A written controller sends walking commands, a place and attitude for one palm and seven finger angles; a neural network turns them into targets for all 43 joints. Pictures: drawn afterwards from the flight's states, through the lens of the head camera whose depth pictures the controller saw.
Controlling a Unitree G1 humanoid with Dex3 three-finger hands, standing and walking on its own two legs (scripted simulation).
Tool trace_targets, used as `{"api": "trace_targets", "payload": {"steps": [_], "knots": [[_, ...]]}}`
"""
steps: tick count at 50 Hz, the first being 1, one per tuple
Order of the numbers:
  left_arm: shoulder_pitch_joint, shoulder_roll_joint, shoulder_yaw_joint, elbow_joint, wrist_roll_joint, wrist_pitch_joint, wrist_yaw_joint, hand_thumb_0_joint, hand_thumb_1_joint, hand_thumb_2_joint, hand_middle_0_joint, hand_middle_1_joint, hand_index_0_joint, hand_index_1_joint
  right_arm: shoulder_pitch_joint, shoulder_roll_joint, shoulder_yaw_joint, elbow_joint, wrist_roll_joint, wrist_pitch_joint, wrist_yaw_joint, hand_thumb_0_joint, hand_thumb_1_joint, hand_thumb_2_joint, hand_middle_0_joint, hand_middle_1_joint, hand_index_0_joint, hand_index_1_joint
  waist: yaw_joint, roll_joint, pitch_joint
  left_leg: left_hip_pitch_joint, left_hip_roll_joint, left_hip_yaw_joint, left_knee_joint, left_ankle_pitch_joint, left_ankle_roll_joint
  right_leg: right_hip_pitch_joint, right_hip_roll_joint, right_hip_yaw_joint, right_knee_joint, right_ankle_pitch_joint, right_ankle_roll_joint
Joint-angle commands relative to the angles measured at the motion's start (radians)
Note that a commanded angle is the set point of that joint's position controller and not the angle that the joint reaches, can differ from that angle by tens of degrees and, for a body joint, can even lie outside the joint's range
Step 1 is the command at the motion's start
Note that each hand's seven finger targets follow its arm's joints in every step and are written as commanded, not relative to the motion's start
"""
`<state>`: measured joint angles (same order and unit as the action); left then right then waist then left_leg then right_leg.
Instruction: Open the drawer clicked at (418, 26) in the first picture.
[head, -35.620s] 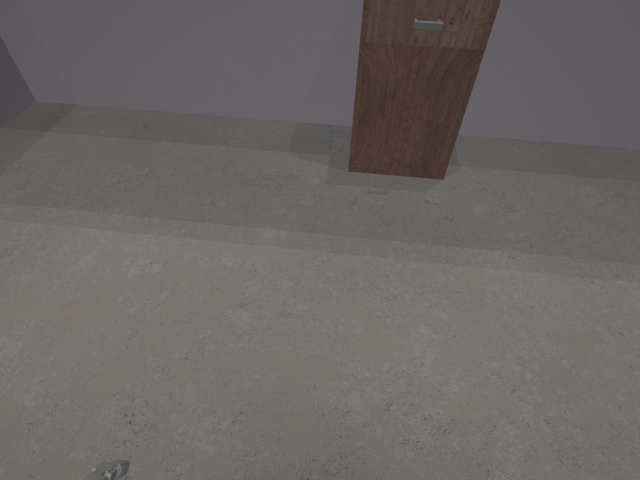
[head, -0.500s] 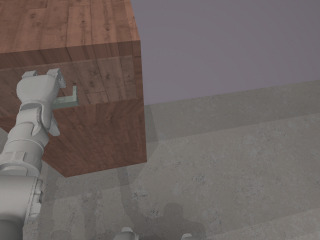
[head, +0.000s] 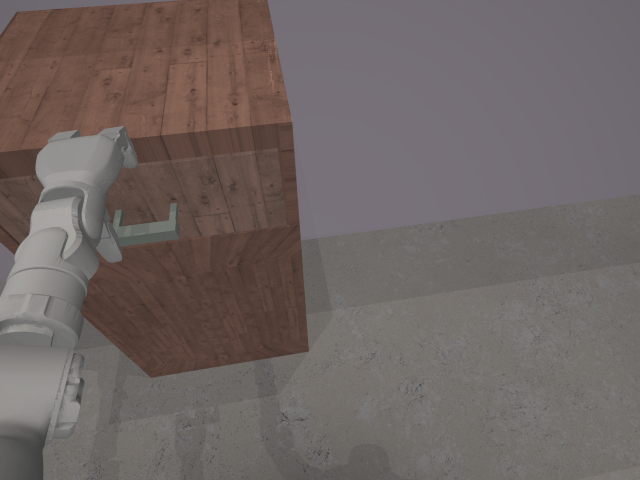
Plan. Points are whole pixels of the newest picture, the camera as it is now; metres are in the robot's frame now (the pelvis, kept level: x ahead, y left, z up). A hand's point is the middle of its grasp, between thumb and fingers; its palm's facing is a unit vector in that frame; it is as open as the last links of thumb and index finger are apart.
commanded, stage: lift the hand off the handle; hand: left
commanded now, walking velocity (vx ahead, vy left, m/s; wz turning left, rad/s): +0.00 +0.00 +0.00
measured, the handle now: (145, 223) +0.50 +0.28 -0.01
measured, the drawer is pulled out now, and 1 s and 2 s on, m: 0.00 0.00 0.00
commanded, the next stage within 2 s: draw the hand back to the body in 0.32 s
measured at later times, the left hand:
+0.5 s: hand (97, 174) +0.46 +0.27 +0.14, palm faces -0.04 -0.02 -1.00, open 13.8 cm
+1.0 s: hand (39, 274) +0.32 +0.29 +0.13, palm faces +0.02 -0.06 -1.00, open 13.8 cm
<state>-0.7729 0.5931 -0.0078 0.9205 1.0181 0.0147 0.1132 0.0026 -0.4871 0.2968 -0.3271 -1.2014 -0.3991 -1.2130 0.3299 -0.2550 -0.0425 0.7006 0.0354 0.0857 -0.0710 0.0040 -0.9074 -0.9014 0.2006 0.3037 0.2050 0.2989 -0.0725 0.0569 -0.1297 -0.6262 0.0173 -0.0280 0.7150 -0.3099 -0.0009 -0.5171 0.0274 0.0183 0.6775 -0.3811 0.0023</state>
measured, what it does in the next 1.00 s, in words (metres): stands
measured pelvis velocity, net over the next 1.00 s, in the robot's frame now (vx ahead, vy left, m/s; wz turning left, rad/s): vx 0.00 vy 0.00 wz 0.04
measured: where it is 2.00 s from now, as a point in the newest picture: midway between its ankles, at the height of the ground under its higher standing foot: outside the picture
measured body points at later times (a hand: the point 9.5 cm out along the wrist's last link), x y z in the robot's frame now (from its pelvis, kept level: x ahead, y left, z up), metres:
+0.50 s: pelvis +0.01 -0.01 +0.01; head +0.05 -0.02 +0.46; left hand +0.46 +0.27 +0.19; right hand +0.07 -0.28 -0.13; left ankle +0.02 +0.12 -0.72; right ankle -0.04 -0.13 -0.72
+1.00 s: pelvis +0.00 +0.00 +0.02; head +0.00 -0.04 +0.46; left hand +0.31 +0.29 +0.19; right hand +0.21 -0.23 -0.08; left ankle +0.02 +0.12 -0.72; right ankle -0.04 -0.13 -0.72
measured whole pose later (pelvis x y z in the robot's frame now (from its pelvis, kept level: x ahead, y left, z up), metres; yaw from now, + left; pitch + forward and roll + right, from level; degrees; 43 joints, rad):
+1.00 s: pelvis +0.00 +0.00 +0.02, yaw +2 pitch +3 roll +0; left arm -0.22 0.56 -0.03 0.20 0.88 0.12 -0.05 0.00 -0.49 0.30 -0.31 -1.20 -0.32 -1.20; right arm 0.13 -0.26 -0.01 0.62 0.05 0.11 -0.07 0.01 -0.91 -0.90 0.20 0.30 0.20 0.30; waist 0.07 0.08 -0.08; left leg -0.36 -0.02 -0.04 0.56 -0.26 0.00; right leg -0.25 -0.01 0.00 0.55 -0.35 0.00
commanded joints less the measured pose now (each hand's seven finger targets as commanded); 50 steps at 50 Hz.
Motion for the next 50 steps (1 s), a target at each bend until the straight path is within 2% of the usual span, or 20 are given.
{"api": "trace_targets", "payload": {"steps": [1, 4, 6, 7, 10, 12, 13, 16, 18, 21, 25, 28, 32, 37, 40, 42, 44, 48, 49, 50], "knots": [[-0.502, 0.31, 0.083, -0.206, -0.005, -0.01, 0.014, 0.0, -0.5, 0.3, -0.3, -1.2, -0.3, -1.2, 0.059, -0.16, -0.044, -0.082, 0.008, -0.021, -0.015, 0.0, -0.9, -0.9, 0.2, 0.3, 0.2, 0.3, -0.011, 0.027, -0.29, 0.307, -0.033, 0.05, -0.069, 0.272, 0.048, 0.063, 0.034, -0.043, -0.104, 0.302, -0.027], [-0.545, 0.327, 0.084, -0.226, -0.012, -0.018, -0.01, 0.0, -0.5, 0.3, -0.3, -1.2, -0.3, -1.2, 0.058, -0.161, -0.041, -0.086, 0.01, -0.019, -0.019, 0.0, -0.9, -0.9, 0.2, 0.3, 0.2, 0.3, -0.013, 0.008, -0.313, 0.307, -0.038, 0.051, -0.074, 0.275, 0.05, 0.102, 0.028, -0.035, -0.113, 0.319, -0.025], [-0.551, 0.349, 0.101, -0.257, -0.013, -0.032, -0.018, 0.0, -0.5, 0.3, -0.3, -1.2, -0.3, -1.2, 0.053, -0.16, -0.044, -0.09, 0.012, -0.021, -0.019, 0.0, -0.9, -0.9, 0.2, 0.3, 0.2, 0.3, -0.006, 0.024, -0.327, 0.326, -0.039, 0.052, -0.073, 0.294, 0.052, 0.108, 0.029, -0.032, -0.109, 0.347, -0.025], [-0.556, 0.329, 0.084, -0.289, -0.014, -0.039, -0.024, 0.0, -0.5, 0.3, -0.3, -1.2, -0.3, -1.2, 0.049, -0.155, -0.043, -0.097, 0.012, -0.02, -0.02, 0.0, -0.9, -0.9, 0.2, 0.3, 0.2, 0.3, -0.001, 0.048, -0.356, 0.348, -0.043, 0.055, -0.074, 0.316, 0.051, 0.116, 0.029, -0.03, -0.11, 0.361, -0.024], [-0.547, 0.363, 0.116, -0.317, -0.024, -0.055, -0.036, 0.0, -0.5, 0.3, -0.3, -1.2, -0.3, -1.2, 0.048, -0.152, -0.043, -0.098, 0.013, -0.018, -0.019, 0.0, -0.9, -0.9, 0.2, 0.3, 0.2, 0.3, 0.009, 0.031, -0.384, 0.357, -0.045, 0.056, -0.071, 0.356, 0.054, 0.163, 0.028, -0.026, -0.11, 0.42, -0.022], [-0.528, 0.367, 0.117, -0.269, -0.02, -0.045, -0.042, 0.0, -0.5, 0.3, -0.3, -1.2, -0.3, -1.2, 0.042, -0.156, -0.041, -0.09, 0.017, -0.014, -0.02, 0.0, -0.9, -0.9, 0.2, 0.3, 0.2, 0.3, 0.004, 0.019, -0.328, 0.328, -0.047, 0.059, -0.076, 0.334, 0.053, 0.147, 0.027, -0.027, -0.119, 0.413, -0.021], [-0.523, 0.328, 0.088, -0.257, -0.027, -0.042, -0.048, 0.0, -0.5, 0.3, -0.3, -1.2, -0.3, -1.2, 0.044, -0.157, -0.041, -0.089, 0.016, -0.014, -0.017, 0.0, -0.9, -0.9, 0.2, 0.3, 0.2, 0.3, -0.005, 0.0, -0.299, 0.321, -0.046, 0.06, -0.076, 0.334, 0.053, 0.139, 0.025, -0.031, -0.12, 0.425, -0.021], [-0.481, 0.336, 0.101, -0.247, -0.029, -0.041, -0.062, 0.0, -0.5, 0.3, -0.3, -1.2, -0.3, -1.2, 0.038, -0.162, -0.045, -0.09, 0.017, -0.006, -0.01, 0.0, -0.9, -0.9, 0.2, 0.3, 0.2, 0.3, 0.01, 0.015, -0.299, 0.327, -0.043, 0.063, -0.084, 0.337, 0.048, 0.146, 0.025, -0.031, -0.122, 0.421, -0.024], [-0.451, 0.296, 0.07, -0.235, -0.024, -0.031, -0.073, 0.0, -0.5, 0.3, -0.3, -1.2, -0.3, -1.2, 0.033, -0.157, -0.044, -0.095, 0.017, -0.001, -0.004, 0.0, -0.9, -0.9, 0.2, 0.3, 0.2, 0.3, 0.015, 0.026, -0.297, 0.334, -0.045, 0.066, -0.083, 0.354, 0.048, 0.145, 0.027, -0.033, -0.121, 0.432, -0.027], [-0.418, 0.286, 0.066, -0.231, -0.025, -0.028, -0.089, 0.0, -0.5, 0.3, -0.3, -1.2, -0.3, -1.2, 0.029, -0.16, -0.047, -0.101, 0.018, 0.011, 0.001, 0.0, -0.9, -0.9, 0.2, 0.3, 0.2, 0.3, 0.018, 0.002, -0.29, 0.333, -0.043, 0.069, -0.088, 0.356, 0.048, 0.152, 0.027, -0.035, -0.124, 0.437, -0.027], [-0.249, 0.326, 0.139, -0.336, -0.046, -0.046, -0.104, 0.0, -0.5, 0.3, -0.3, -1.2, -0.3, -1.2, -0.007, -0.156, -0.047, -0.143, 0.016, 0.023, 0.007, 0.0, -0.9, -0.9, 0.2, 0.3, 0.2, 0.3, 0.072, -0.02, -0.346, 0.344, -0.046, 0.074, -0.099, 0.411, 0.053, 0.245, 0.023, -0.03, -0.118, 0.513, -0.028], [-0.189, 0.298, 0.141, -0.472, -0.064, -0.053, -0.093, 0.0, -0.5, 0.3, -0.3, -1.2, -0.3, -1.2, -0.046, -0.151, -0.049, -0.17, 0.019, 0.024, 0.013, 0.0, -0.9, -0.9, 0.2, 0.3, 0.2, 0.3, 0.081, -0.009, -0.326, 0.358, -0.047, 0.07, -0.108, 0.436, 0.054, 0.248, 0.025, -0.038, -0.119, 0.523, -0.029], [-0.051, 0.349, 0.24, -0.664, -0.08, -0.039, -0.045, 0.0, -0.5, 0.3, -0.3, -1.2, -0.3, -1.2, -0.096, -0.14, -0.053, -0.195, 0.016, 0.013, 0.02, 0.0, -0.9, -0.9, 0.2, 0.3, 0.2, 0.3, 0.114, 0.016, -0.344, 0.397, -0.048, 0.065, -0.111, 0.5, 0.054, 0.282, 0.028, -0.04, -0.118, 0.547, -0.028], [0.047, 0.317, 0.237, -0.766, -0.094, 0.038, -0.013, 0.0, -0.5, 0.3, -0.3, -1.2, -0.3, -1.2, -0.161, -0.133, -0.042, -0.196, 0.018, -0.01, 0.021, 0.0, -0.9, -0.9, 0.2, 0.3, 0.2, 0.3, 0.118, 0.021, -0.277, 0.405, -0.051, 0.062, -0.141, 0.452, 0.044, 0.274, 0.028, -0.053, -0.141, 0.48, -0.026], [0.083, 0.252, 0.163, -0.831, -0.102, 0.084, -0.034, 0.0, -0.5, 0.3, -0.3, -1.2, -0.3, -1.2, -0.207, -0.128, -0.033, -0.202, 0.02, -0.021, 0.017, 0.0, -0.9, -0.9, 0.2, 0.3, 0.2, 0.3, 0.106, 0.047, -0.253, 0.448, -0.053, 0.061, -0.154, 0.425, 0.042, 0.255, 0.025, -0.056, -0.16, 0.431, -0.024], [0.129, 0.207, 0.115, -0.861, -0.108, 0.104, -0.063, 0.0, -0.5, 0.3, -0.3, -1.2, -0.3, -1.2, -0.233, -0.128, -0.024, -0.211, 0.019, -0.022, 0.01, 0.0, -0.9, -0.9, 0.2, 0.3, 0.2, 0.3, 0.102, 0.016, -0.234, 0.461, -0.054, 0.053, -0.164, 0.409, 0.044, 0.244, 0.025, -0.061, -0.17, 0.402, -0.022], [0.17, 0.157, 0.064, -0.897, -0.128, 0.109, -0.099, 0.0, -0.5, 0.3, -0.3, -1.2, -0.3, -1.2, -0.255, -0.124, -0.018, -0.223, 0.019, -0.023, 0.004, 0.0, -0.9, -0.9, 0.2, 0.3, 0.2, 0.3, 0.091, 0.007, -0.197, 0.474, -0.058, 0.048, -0.178, 0.373, 0.045, 0.24, 0.024, -0.063, -0.189, 0.364, -0.022], [0.217, 0.185, 0.082, -0.931, -0.134, 0.086, -0.145, 0.0, -0.5, 0.3, -0.3, -1.2, -0.3, -1.2, -0.295, -0.118, 0.001, -0.226, 0.013, -0.027, -0.016, 0.0, -0.9, -0.9, 0.2, 0.3, 0.2, 0.3, 0.104, -0.039, -0.127, 0.471, -0.06, 0.036, -0.207, 0.291, 0.042, 0.229, 0.02, -0.063, -0.215, 0.295, -0.02], [0.222, 0.208, 0.107, -0.94, -0.138, 0.076, -0.148, 0.0, -0.5, 0.3, -0.3, -1.2, -0.3, -1.2, -0.301, -0.12, 0.005, -0.225, 0.011, -0.025, -0.019, 0.0, -0.9, -0.9, 0.2, 0.3, 0.2, 0.3, 0.108, -0.034, -0.114, 0.464, -0.061, 0.035, -0.216, 0.275, 0.037, 0.238, 0.02, -0.063, -0.225, 0.272, -0.023], [0.216, 0.189, 0.093, -0.969, -0.132, 0.061, -0.148, 0.0, -0.5, 0.3, -0.3, -1.2, -0.3, -1.2, -0.32, -0.11, 0.013, -0.23, 0.009, -0.031, -0.021, 0.0, -0.9, -0.9, 0.2, 0.3, 0.2, 0.3, 0.116, -0.011, -0.117, 0.473, -0.063, 0.036, -0.219, 0.27, 0.037, 0.233, 0.017, -0.062, -0.223, 0.259, -0.023]]}}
